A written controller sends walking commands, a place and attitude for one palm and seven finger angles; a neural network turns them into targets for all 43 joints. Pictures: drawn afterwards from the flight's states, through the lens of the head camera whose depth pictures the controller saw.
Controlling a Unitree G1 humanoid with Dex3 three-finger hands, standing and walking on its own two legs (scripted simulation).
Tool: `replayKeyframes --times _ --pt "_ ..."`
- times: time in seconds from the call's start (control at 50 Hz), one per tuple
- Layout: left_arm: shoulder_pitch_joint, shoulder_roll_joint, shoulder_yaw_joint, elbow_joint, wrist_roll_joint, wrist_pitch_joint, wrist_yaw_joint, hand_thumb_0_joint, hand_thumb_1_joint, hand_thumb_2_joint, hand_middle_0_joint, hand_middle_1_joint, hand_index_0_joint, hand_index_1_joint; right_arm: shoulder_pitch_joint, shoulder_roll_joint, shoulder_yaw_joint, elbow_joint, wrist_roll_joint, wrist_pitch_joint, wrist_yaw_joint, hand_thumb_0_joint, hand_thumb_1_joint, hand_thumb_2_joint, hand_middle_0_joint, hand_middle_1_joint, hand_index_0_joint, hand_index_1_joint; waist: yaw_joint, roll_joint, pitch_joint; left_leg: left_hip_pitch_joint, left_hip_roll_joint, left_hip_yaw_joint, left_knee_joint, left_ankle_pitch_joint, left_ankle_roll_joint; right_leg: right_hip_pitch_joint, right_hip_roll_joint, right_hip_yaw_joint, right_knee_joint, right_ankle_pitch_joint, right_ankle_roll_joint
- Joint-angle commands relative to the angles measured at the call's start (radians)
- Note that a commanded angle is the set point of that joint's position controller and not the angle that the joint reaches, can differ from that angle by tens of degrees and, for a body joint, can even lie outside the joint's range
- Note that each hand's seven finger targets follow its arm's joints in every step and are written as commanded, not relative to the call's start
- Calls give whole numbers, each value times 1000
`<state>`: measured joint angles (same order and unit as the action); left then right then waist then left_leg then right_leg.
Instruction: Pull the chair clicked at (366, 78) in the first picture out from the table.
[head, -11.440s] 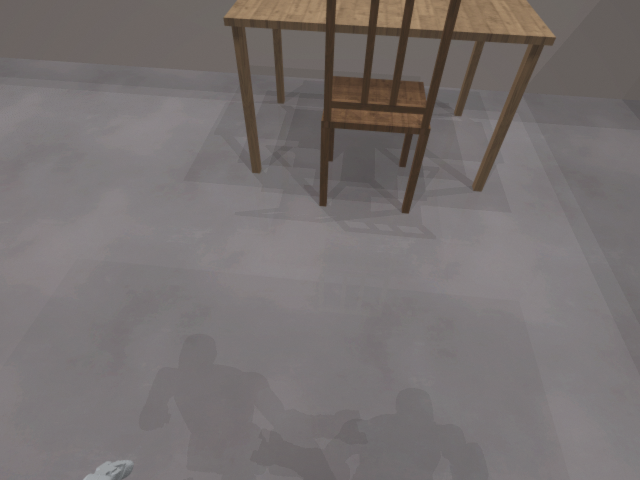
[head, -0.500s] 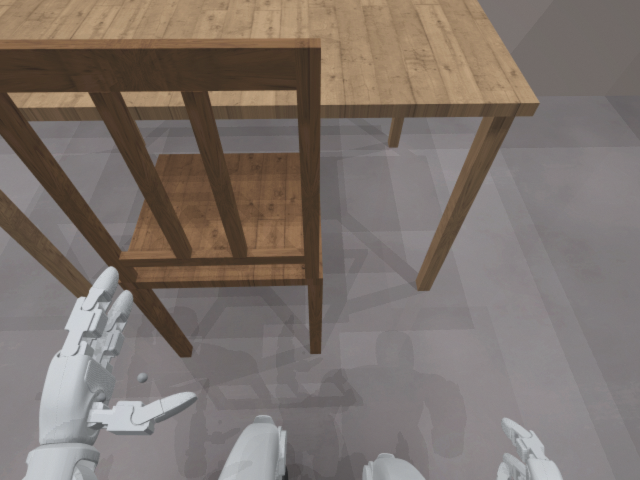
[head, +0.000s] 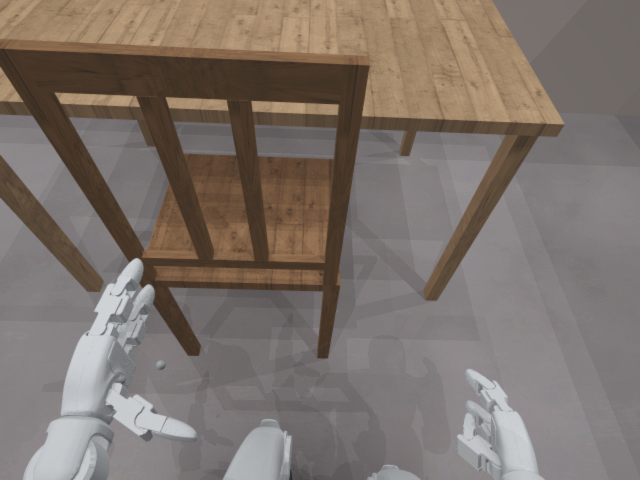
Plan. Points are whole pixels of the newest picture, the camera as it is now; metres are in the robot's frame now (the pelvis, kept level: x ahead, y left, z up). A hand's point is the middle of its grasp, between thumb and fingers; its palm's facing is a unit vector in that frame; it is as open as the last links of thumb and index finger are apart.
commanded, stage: raise the hand toward the chair's back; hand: left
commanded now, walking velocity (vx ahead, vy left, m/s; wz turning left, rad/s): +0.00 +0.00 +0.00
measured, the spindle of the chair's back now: (184, 192) +0.50 +0.25 +0.02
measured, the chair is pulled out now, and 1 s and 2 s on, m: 0.00 0.00 0.00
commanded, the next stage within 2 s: aim the fingers beside a spindle in 0.60 s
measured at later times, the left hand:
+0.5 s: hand (162, 348) +0.25 +0.20 +0.05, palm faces +0.08 -0.99 -0.06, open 16.9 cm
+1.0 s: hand (193, 336) +0.27 +0.17 +0.04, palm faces +0.03 -1.00 -0.03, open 16.9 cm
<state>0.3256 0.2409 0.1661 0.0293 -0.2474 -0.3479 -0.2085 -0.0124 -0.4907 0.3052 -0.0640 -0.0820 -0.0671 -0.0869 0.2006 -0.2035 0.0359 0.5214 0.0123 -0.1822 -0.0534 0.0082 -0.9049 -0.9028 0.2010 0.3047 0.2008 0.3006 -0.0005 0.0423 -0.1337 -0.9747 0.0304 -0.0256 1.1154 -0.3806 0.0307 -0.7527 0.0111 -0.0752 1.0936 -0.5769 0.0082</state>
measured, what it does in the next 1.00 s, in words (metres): stands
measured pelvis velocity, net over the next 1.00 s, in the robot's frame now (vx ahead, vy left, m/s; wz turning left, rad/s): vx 0.01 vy -0.02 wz -0.01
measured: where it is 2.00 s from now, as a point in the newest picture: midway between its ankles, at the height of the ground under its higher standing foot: outside the picture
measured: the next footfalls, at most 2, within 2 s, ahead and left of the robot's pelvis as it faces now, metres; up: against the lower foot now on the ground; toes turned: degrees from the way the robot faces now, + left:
none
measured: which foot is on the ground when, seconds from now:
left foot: down 0.00-1.00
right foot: down 0.00-1.00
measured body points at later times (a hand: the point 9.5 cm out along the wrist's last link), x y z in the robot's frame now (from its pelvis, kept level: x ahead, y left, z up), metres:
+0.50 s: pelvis +0.00 -0.01 +0.00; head +0.06 +0.00 +0.45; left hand +0.24 +0.25 +0.06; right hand +0.17 -0.25 -0.08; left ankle +0.09 +0.10 -0.65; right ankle -0.02 -0.13 -0.65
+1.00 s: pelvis +0.01 -0.02 +0.00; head +0.08 -0.01 +0.44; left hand +0.26 +0.23 +0.04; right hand +0.18 -0.26 -0.09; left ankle +0.09 +0.10 -0.65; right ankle -0.02 -0.13 -0.65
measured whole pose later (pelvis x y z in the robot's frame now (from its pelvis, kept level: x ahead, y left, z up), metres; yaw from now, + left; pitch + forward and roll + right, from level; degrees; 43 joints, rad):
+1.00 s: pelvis +0.01 -0.02 +0.00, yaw +0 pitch +15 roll -3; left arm 0.21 0.23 0.19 0.16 -0.26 -0.40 -0.22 -0.01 -0.50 0.30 -0.06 -0.08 -0.07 -0.08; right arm 0.22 -0.24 0.01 0.58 0.01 -0.18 -0.05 0.01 -0.91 -0.90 0.20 0.30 0.20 0.30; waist -0.02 0.04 -0.14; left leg -1.00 0.05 -0.03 1.13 -0.40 0.00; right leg -0.79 0.03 -0.08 1.13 -0.61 -0.02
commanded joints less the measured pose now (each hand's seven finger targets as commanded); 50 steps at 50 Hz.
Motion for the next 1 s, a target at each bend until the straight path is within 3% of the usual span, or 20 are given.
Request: replayKeyframes --times 0.0,0.08,0.18,0.24,0.34,0.38,0.44,0.5,0.64,0.68,0.82,0.92,0.98 --pt "-114 140 114 -242 -22 -108 33 0 -500 300 -60 -80 -60 -80 -26 -149 -70 -120 2 -55 -15 0 -900 -900 200 300 200 300 -13 86 -218 413 9 -84 -201 42 -11 -117 32 -24 -158 141 -34" --pt "-130 133 87 -167 -14 -96 4 0 -500 300 -60 -80 -60 -80 -17 -167 -71 -111 7 -54 -11 0 -900 -900 200 300 200 300 -29 72 -197 389 9 -81 -203 6 -10 -126 31 -21 -168 123 -31" --pt "-75 143 100 -143 -40 -50 -36 0 -500 300 -60 -80 -60 -80 -14 -175 -79 -126 19 -51 -18 0 -900 -900 200 300 200 300 -13 25 -214 383 0 -57 -212 31 -3 -62 32 -14 -205 137 -27" --pt "-77 175 142 -185 -43 -66 -9 0 -500 300 -60 -80 -60 -80 -22 -167 -82 -119 15 -55 -19 0 -900 -900 200 300 200 300 -1 39 -228 392 1 -51 -205 68 -3 -53 34 -13 -200 155 -29" --pt "-111 161 134 -178 -25 -128 39 0 -500 300 -60 -80 -60 -80 -22 -160 -81 -100 5 -59 -11 0 -900 -900 200 300 200 300 -18 40 -180 358 2 -49 -188 43 -3 -94 31 -9 -187 133 -29" --pt "-116 144 113 -164 -22 -139 34 0 -500 300 -60 -80 -60 -80 -20 -163 -81 -99 5 -61 -7 0 -900 -900 200 300 200 300 -23 63 -189 361 1 -46 -182 37 -4 -105 27 -5 -182 130 -29" --pt "-97 143 102 -121 -28 -125 3 0 -500 300 -60 -80 -60 -80 -17 -168 -82 -100 10 -58 -8 0 -900 -900 200 300 200 300 -26 25 -191 335 -2 -35 -174 30 2 -81 28 8 -203 124 -26" --pt "-101 149 97 -147 -38 -105 -19 0 -500 300 -60 -80 -60 -80 -18 -172 -82 -114 17 -56 -13 0 -900 -900 200 300 200 300 -20 43 -214 350 -5 -30 -180 36 3 -59 26 13 -212 130 -24" --pt "-123 162 135 -152 -45 -118 7 0 -500 300 -60 -80 -60 -80 -25 -156 -79 -98 14 -57 -21 0 -900 -900 200 300 200 300 -21 8 -185 327 -5 -25 -161 54 5 -56 27 23 -219 136 -21" --pt "-131 145 116 -137 -41 -125 7 0 -500 300 -60 -80 -60 -80 -26 -155 -77 -98 12 -58 -18 0 -900 -900 200 300 200 300 -29 20 -169 324 -6 -24 -155 52 5 -76 25 24 -216 138 -20" --pt "-213 128 77 -82 -38 -123 -34 0 -500 300 -60 -80 -60 -80 -14 -168 -78 -89 11 -60 -19 0 -900 -900 200 300 200 300 -41 18 -210 304 -7 -19 -115 70 8 -87 20 41 -197 163 -17" --pt "-206 158 121 -92 -37 -130 -14 0 -500 300 -60 -80 -60 -80 -15 -163 -83 -86 8 -55 -17 0 -900 -900 200 300 200 300 -24 15 -257 327 -3 -14 -107 134 7 -69 21 38 -176 235 -19" --pt "-228 134 92 -122 -25 -139 11 0 -500 300 -60 -80 -60 -80 -17 -159 -81 -88 3 -53 -8 0 -900 -900 200 300 200 300 -22 63 -281 350 -3 -18 -106 156 5 -82 20 26 -153 251 -23"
